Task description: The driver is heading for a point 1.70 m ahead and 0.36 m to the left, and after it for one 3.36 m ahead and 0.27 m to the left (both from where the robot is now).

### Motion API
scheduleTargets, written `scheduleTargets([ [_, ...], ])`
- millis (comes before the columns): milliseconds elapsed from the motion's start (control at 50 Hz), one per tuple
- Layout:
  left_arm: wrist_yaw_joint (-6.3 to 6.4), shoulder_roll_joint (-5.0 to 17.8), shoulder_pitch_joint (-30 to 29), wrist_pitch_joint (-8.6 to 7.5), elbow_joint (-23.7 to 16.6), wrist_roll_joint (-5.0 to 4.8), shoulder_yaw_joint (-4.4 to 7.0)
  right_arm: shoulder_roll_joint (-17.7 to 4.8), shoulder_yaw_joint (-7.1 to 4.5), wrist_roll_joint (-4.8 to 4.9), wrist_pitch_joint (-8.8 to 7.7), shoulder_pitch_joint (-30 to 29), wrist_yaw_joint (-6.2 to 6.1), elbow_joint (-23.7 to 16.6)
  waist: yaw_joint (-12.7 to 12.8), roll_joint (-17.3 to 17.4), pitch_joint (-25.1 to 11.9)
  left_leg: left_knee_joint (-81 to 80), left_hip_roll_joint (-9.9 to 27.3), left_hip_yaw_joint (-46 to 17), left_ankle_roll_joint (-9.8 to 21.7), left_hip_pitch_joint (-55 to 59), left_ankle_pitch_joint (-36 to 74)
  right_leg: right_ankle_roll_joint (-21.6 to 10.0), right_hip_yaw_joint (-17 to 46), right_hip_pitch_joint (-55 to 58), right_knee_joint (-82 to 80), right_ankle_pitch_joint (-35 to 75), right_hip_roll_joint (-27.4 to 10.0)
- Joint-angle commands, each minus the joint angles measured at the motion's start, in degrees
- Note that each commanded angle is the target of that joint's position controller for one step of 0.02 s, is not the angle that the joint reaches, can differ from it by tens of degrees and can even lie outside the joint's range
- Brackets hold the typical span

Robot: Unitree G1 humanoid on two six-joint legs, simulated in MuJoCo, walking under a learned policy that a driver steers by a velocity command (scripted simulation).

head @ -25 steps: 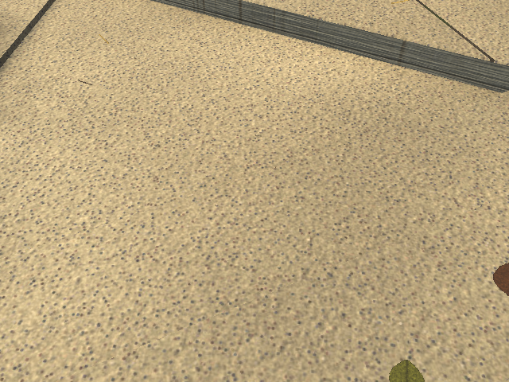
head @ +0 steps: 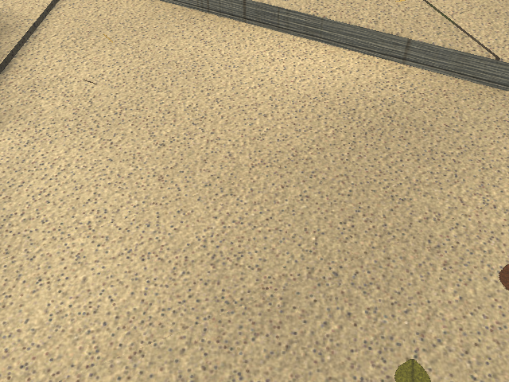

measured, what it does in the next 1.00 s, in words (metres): goes down: left foot 0.04 m lower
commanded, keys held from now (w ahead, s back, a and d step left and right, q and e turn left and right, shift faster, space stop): no key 0.18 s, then w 0.82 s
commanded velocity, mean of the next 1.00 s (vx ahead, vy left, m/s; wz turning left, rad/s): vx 0.29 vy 0.00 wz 0.00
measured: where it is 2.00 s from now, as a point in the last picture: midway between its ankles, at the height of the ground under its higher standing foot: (237, 282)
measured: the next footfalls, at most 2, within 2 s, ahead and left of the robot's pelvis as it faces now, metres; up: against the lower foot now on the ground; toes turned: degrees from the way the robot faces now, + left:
left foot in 0.92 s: +0.45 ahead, +0.13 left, -0.04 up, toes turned +1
right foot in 1.44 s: +0.77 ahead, -0.05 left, -0.04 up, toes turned -1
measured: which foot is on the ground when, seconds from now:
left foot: down 0.00-0.46, up 0.48-0.90, down 0.92-1.00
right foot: down 0.00-0.94, up 0.96-1.00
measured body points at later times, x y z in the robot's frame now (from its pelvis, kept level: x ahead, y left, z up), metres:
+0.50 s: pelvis +0.06 -0.02 -0.01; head +0.06 -0.03 +0.44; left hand +0.08 +0.24 -0.15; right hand +0.06 -0.28 -0.16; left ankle -0.02 +0.12 -0.72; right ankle +0.02 -0.11 -0.74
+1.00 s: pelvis +0.33 +0.05 -0.05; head +0.37 +0.05 +0.40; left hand +0.26 +0.31 -0.19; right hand +0.52 -0.20 -0.15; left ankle +0.41 +0.13 -0.78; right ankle +0.10 -0.11 -0.65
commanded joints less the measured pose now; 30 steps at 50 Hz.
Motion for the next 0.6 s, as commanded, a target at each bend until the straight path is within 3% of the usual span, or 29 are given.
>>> scheduleTargets([
  [20, 0.18, 6.1, 0.3, -0.44, -0.9, -0.01, 0.89, -6.0, -0.99, 0.02, -0.46, 1.6, -0.25, -1.2, 0.1, 0.1, -0.8, -5.0, 1.5, -1.4, 1.0, -3.3, 6.5, -1.5, 2.2, 1.9, -4.1, 8.1, -2.3],
  [180, 0.23, 5.6, 0.9, -0.44, 0.9, -0.03, 0.52, -5.4, -0.66, 0.07, -0.44, 3.1, -0.36, 0.4, 0.1, 0.0, -0.4, -5.1, 1.2, -1.3, 1.1, -3.6, 6.2, -1.4, 1.7, 1.5, -4.2, 7.7, -2.1],
  [200, 0.27, 5.1, 1.9, -0.38, 1.5, -0.07, 0.40, -5.0, -0.59, 0.13, -0.35, 4.2, -0.42, 1.1, 0.1, 0.0, -1.7, -5.2, 0.6, -0.7, 1.3, -3.2, 0.3, -1.5, 1.0, 1.9, -4.3, 1.5, -1.4],
  [240, 0.43, 6.3, 2.6, -0.36, 1.6, -0.72, 0.89, -6.4, -1.16, 0.79, -0.14, 4.1, -0.76, 0.9, 0.3, 0.7, 1.2, -4.6, 0.1, -1.4, 3.2, -6.4, -18.1, -2.8, 0.0, -2.5, -2.6, -18.7, 0.1],
  [280, 0.25, 6.1, 2.0, -1.51, 0.6, -0.83, 0.89, -6.9, -1.36, 1.23, -0.90, 4.7, -0.83, 0.2, -0.1, 1.2, 5.5, -5.8, 2.5, -5.3, 5.6, -9.4, -26.9, -4.2, 1.5, -7.9, -1.7, -25.6, -0.9],
  [340, -0.96, 3.4, -0.1, -4.43, -1.0, -1.14, 0.44, -9.0, -2.39, 1.90, -2.86, 9.8, -0.14, 1.3, -1.9, 6.2, 5.3, -11.0, 10.3, -17.2, 10.5, -3.4, -28.7, -3.5, -1.0, -14.1, 6.6, -15.9, -0.4],
  [360, -1.49, 2.4, -0.8, -5.22, -1.6, -1.38, 0.22, -10.3, -2.91, 2.03, -3.19, 10.5, 0.10, 1.5, -1.7, 9.2, 5.2, -14.7, 14.5, -23.2, 12.7, -2.1, -29.6, -3.2, -3.2, -15.0, 10.7, -11.0, 0.1],
  [380, -1.89, 2.6, -1.2, -5.79, -1.9, -1.50, 0.22, -10.6, -3.05, 2.08, -3.40, 9.3, 0.27, 0.9, -1.2, 9.5, 6.0, -16.3, 16.5, -25.9, 13.8, -3.9, -28.0, -3.9, -2.8, -14.0, 11.8, -9.3, -0.9],
  [420, -2.23, 2.3, 3.4, -6.50, -0.7, -1.91, 0.22, -10.4, -2.94, 2.27, -3.63, 4.6, 0.65, -1.2, 2.3, 9.2, 6.2, -14.5, 14.5, -21.8, 12.1, -9.2, -23.4, -5.6, -3.1, -5.3, 4.5, -9.8, -1.0],
  [440, -2.16, 3.4, 8.7, -6.62, 1.5, -1.89, 0.72, -9.6, -2.74, 2.46, -3.58, 1.0, 0.88, -2.7, 4.9, 7.3, 5.5, -11.0, 10.9, -16.6, 9.7, -13.9, -18.5, -5.8, -2.3, 3.7, -0.6, -7.2, -0.9],
  [460, -1.97, 6.7, 15.3, -6.71, 3.7, -1.78, 1.76, -7.5, -2.13, 2.55, -3.92, -2.7, 1.05, -4.6, 7.3, 0.9, 4.5, -0.8, 5.3, -8.5, 6.3, -20.5, -9.9, -7.3, 5.9, 11.4, -5.1, -8.6, -5.0],
  [480, -2.08, 12.7, 23.1, -6.82, 5.8, -2.16, 3.49, -4.3, -1.45, 2.02, -4.99, -4.2, 1.13, -7.0, 8.8, -13.9, 1.6, 18.5, -2.2, 2.2, 2.2, -29.7, -5.5, -12.5, 23.7, 21.4, -12.9, -11.1, -14.7],
  [500, -2.62, 12.3, 24.3, -7.44, 5.3, -1.12, 2.97, -5.6, -1.79, 2.20, -5.99, -4.5, 1.01, -7.7, 8.7, -14.1, 1.2, 31.0, -2.7, -1.4, 2.1, -37.7, -14.4, -16.4, 35.8, 24.5, -15.4, -5.6, -21.6],
  [520, -2.77, 8.5, 20.9, -8.04, 4.1, -0.49, 1.86, -6.7, -2.16, 2.88, -6.51, -2.5, 1.51, -7.0, 5.7, -7.3, 2.2, 37.3, 0.2, -4.8, 3.3, -40.8, -12.4, -15.6, 31.9, 24.7, -13.9, -1.4, -21.2],
  [560, -3.15, 6.8, 17.0, -8.28, 2.2, -0.72, 1.06, -6.4, -2.35, 2.92, -6.91, -2.2, 2.29, -6.6, 3.5, -3.8, 2.6, 37.9, 3.8, -3.8, 4.7, -43.3, -4.5, -12.7, 22.2, 24.1, -14.6, 6.1, -18.7],
  [600, -2.95, 4.2, 16.2, -7.28, 1.6, -0.55, -0.06, -6.1, -2.75, 2.08, -6.61, -4.5, 2.91, -7.4, 2.8, -4.1, 2.3, 32.0, 5.9, -2.0, 4.0, -39.2, 1.3, -10.3, 13.7, 20.0, -15.9, 15.7, -15.4],
])
Keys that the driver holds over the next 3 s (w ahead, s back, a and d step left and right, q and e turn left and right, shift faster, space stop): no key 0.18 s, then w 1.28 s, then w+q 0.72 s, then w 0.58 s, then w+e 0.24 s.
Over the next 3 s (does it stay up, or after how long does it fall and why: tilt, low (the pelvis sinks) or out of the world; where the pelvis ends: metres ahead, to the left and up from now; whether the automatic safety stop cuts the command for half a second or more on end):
stays up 1.45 0.38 -0.12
